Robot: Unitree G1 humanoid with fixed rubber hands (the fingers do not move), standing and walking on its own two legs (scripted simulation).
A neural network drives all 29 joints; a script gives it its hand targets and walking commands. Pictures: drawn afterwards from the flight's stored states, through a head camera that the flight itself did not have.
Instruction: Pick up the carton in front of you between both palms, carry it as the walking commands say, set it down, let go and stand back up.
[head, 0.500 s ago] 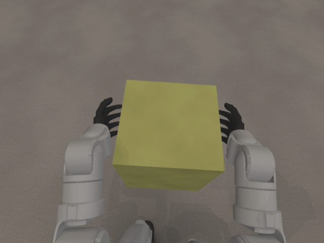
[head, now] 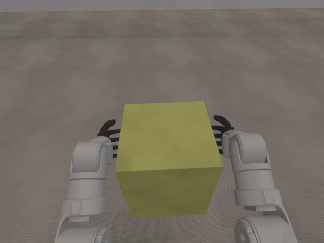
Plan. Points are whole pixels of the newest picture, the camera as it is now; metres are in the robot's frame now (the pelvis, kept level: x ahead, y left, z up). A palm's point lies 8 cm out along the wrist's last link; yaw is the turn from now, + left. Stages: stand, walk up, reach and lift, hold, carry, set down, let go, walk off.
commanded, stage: carry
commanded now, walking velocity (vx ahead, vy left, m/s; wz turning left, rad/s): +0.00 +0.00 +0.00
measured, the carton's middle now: (166, 161) +0.34 +0.00 +0.03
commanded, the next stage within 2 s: none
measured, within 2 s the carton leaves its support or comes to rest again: neither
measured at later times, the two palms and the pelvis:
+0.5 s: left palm (103, 151) +0.31 +0.15 +0.13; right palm (234, 149) +0.31 -0.15 +0.13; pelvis -0.03 +0.00 +0.00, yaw +0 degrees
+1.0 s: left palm (101, 154) +0.30 +0.15 +0.12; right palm (234, 152) +0.30 -0.15 +0.12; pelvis -0.04 +0.00 +0.00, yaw +0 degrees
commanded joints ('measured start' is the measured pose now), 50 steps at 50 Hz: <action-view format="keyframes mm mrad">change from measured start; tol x2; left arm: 1 -791 -1068 -625 -137 -452 -23 -237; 6 -825 -1098 -605 -105 -470 -11 -244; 15 -820 -1106 -557 -57 -450 2 -244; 47 -855 -1121 -562 -87 -455 26 -244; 50 -818 -1128 -554 -62 -442 24 -248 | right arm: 1 -714 1089 571 -138 409 -39 228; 25 -823 1122 538 -136 431 -5 227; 47 -827 1118 539 -156 423 9 227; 50 -791 1124 533 -132 410 6 232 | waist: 1 5 7 -375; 11 5 -5 -348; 50 6 4 -375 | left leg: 1 198 117 -89 -44 266 35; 5 199 115 -89 -65 197 31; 9 196 120 -94 -86 170 29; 21 170 123 -96 -109 153 25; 50 184 126 -92 -102 174 25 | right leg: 1 77 -124 96 -83 277 -42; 6 58 -123 99 -118 178 -34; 9 61 -119 94 -127 158 -31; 50 70 -115 78 -117 153 -31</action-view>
